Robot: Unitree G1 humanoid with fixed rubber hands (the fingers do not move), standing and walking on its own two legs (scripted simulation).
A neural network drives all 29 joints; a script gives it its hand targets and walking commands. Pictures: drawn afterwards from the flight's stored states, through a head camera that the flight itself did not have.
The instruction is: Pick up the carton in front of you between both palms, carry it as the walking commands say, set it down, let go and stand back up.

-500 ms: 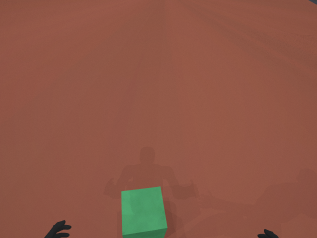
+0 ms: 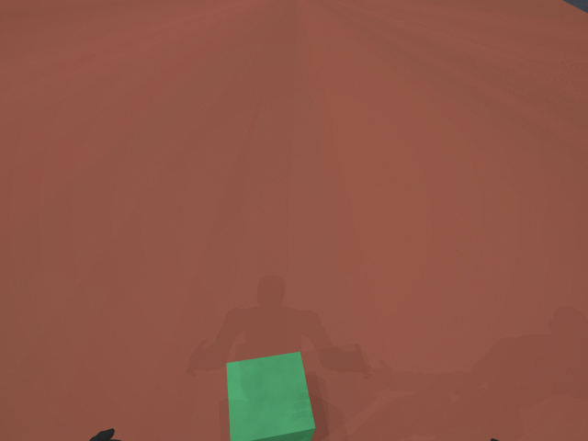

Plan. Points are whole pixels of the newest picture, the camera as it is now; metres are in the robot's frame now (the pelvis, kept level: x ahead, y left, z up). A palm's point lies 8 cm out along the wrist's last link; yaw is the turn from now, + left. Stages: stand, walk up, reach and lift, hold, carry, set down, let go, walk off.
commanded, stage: stand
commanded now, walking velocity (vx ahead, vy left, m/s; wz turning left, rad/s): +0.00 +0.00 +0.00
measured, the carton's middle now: (268, 408) +0.38 +0.06 -0.65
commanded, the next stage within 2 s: none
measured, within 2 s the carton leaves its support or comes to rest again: neither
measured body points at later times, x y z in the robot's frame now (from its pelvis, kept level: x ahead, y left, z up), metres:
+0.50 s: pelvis -0.02 +0.00 +0.00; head -0.02 +0.02 +0.45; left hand +0.08 +0.30 -0.12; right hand +0.09 -0.32 -0.10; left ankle +0.00 +0.10 -0.74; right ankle -0.06 -0.14 -0.74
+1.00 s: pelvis -0.02 +0.00 +0.01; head -0.02 +0.01 +0.46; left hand +0.07 +0.31 -0.12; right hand +0.08 -0.32 -0.10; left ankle +0.00 +0.10 -0.74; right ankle -0.06 -0.14 -0.74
